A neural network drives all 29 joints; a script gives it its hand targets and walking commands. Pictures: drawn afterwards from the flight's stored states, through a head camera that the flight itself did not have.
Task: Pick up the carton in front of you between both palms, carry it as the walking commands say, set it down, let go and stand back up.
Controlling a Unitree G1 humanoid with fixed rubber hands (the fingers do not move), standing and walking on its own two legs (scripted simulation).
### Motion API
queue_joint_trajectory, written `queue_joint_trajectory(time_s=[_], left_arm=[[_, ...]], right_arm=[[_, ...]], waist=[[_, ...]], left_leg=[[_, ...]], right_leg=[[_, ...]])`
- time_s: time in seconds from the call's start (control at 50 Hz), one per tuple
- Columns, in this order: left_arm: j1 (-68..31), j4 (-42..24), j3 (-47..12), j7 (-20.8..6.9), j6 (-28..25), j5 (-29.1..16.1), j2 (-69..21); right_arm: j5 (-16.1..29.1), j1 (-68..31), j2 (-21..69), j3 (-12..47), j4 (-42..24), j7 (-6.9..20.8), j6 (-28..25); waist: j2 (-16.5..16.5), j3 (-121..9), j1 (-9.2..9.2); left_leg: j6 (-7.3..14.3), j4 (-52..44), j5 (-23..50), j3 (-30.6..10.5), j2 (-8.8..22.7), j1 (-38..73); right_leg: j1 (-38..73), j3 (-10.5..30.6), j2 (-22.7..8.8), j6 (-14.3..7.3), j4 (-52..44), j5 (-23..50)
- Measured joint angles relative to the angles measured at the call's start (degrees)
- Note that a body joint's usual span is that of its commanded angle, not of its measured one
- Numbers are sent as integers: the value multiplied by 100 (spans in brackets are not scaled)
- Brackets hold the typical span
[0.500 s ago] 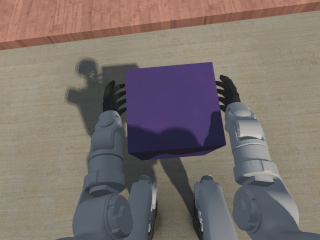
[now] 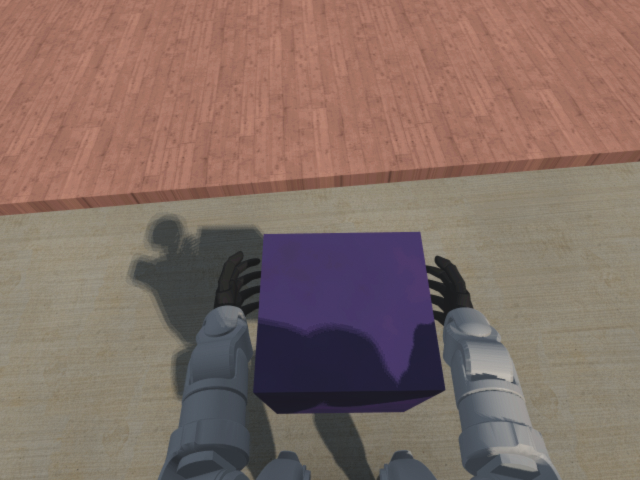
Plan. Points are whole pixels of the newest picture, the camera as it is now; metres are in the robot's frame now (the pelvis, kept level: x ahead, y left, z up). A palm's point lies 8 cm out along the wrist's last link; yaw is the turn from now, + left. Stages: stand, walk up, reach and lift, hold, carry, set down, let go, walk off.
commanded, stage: reach and lift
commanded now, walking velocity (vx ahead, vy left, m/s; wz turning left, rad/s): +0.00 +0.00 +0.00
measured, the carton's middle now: (341, 332) +0.34 +0.00 -0.10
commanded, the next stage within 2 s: hold in 1.34 s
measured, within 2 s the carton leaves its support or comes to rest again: neither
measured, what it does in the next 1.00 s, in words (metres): rises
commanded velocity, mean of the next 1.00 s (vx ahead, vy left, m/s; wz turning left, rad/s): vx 0.00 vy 0.00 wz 0.00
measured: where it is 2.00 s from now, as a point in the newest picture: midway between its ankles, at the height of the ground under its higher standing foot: outside the picture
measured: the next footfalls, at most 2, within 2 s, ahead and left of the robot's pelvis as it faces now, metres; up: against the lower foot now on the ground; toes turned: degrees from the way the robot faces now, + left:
none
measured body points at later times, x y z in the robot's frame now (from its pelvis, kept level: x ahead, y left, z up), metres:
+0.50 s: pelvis +0.01 +0.00 +0.06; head -0.02 +0.00 +0.51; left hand +0.33 +0.15 +0.08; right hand +0.31 -0.15 +0.07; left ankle +0.03 +0.13 -0.68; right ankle +0.04 -0.13 -0.68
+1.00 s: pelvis +0.02 +0.00 +0.07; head +0.00 +0.00 +0.52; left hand +0.33 +0.15 +0.09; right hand +0.33 -0.15 +0.08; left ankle +0.03 +0.13 -0.68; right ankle +0.04 -0.13 -0.68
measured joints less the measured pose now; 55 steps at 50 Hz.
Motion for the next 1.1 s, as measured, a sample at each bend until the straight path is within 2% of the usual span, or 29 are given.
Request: queue_joint_trajectory(time_s=[0.28, 0.4, 0.52, 0.72, 1.1], left_arm=[[696, -450, -569, -95, 737, 53, 110], [689, -485, -592, -167, 1130, 276, 108], [444, -320, -342, -258, 1287, 564, 32], [307, -504, -202, -335, 1283, 628, -15], [707, -924, -666, -322, 1571, 472, 111]], right_arm=[[-66, 912, 222, 286, -760, -59, 719], [-200, 904, 215, 340, -808, -10, 1138], [-436, 659, 280, 116, -626, 90, 1294], [-498, 482, 334, 47, -767, 121, 1303], [-296, 879, 225, 517, -1191, 23, 1590]], waist=[[-58, 485, -103], [-82, 666, -131], [-103, 923, -113], [-81, 1174, -113], [-91, 1139, -108]], left_leg=[[64, -2071, 650, -18, 41, 2896], [72, -2643, 863, -11, 68, 3782], [68, -2721, 922, 13, 83, 4053], [35, -2784, 994, -40, 98, 4121], [28, -3260, 1070, -63, 137, 4600]], right_leg=[[2916, 23, -81, 15, -2090, 643], [3803, 37, -89, 10, -2674, 869], [4053, 62, -76, -1, -2726, 927], [4128, 14, -63, -26, -2776, 979], [4619, -1, -56, -40, -3268, 1061]])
